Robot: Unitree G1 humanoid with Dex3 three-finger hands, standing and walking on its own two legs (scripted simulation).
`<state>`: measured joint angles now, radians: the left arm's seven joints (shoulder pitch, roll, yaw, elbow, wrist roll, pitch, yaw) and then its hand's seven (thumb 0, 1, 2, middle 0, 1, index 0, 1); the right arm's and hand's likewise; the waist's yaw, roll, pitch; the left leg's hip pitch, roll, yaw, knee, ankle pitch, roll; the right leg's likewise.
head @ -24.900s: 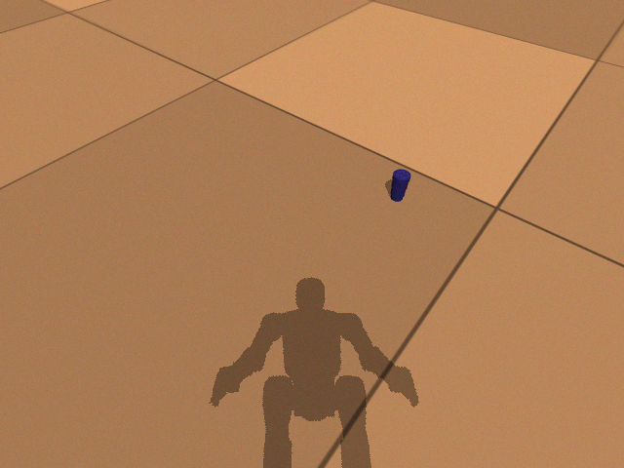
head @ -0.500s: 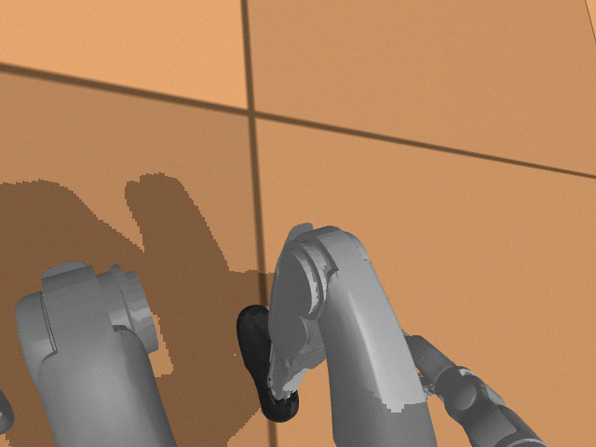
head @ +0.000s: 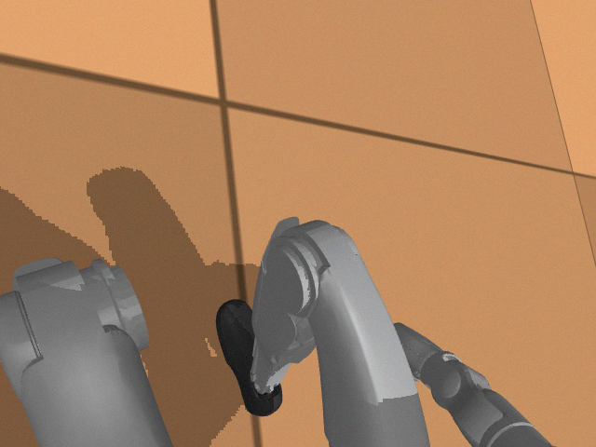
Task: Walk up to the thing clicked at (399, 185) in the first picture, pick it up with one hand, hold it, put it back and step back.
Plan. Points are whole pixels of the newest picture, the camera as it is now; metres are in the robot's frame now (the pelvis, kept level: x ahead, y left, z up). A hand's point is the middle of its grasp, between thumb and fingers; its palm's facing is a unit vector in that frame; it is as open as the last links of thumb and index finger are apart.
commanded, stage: loosen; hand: left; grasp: from the side
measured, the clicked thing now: out of the picture +0.41 +0.34 -0.20
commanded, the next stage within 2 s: open in 0.18 s
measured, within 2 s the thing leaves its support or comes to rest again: rests again in 0.38 s
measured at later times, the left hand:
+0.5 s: hand out of the picture +0.41 +0.34 -0.17, palm faces +0.52 -0.86 +0.00, open 12.0 cm
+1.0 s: hand out of the picture +0.41 +0.38 -0.14, palm faces +0.56 -0.83 +0.00, open 16.6 cm
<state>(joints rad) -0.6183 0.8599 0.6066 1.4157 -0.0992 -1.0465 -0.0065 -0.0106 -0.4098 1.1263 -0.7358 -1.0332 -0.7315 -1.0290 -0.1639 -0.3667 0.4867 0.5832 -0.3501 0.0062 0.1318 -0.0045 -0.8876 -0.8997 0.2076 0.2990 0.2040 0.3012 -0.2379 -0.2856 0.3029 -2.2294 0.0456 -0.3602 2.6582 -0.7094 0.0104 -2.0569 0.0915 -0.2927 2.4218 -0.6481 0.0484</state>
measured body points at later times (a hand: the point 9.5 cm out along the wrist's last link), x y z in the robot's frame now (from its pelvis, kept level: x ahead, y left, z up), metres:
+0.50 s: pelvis +0.00 +0.00 +0.00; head +0.22 +0.20 +0.33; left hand +0.38 +0.38 -0.17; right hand +0.18 -0.24 -0.03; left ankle +0.08 +0.12 -0.25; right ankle +0.13 -0.11 -0.25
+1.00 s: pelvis +0.00 +0.00 +0.00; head +0.22 +0.20 +0.34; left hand +0.37 +0.42 -0.14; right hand +0.18 -0.24 -0.03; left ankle +0.08 +0.12 -0.25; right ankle +0.13 -0.11 -0.25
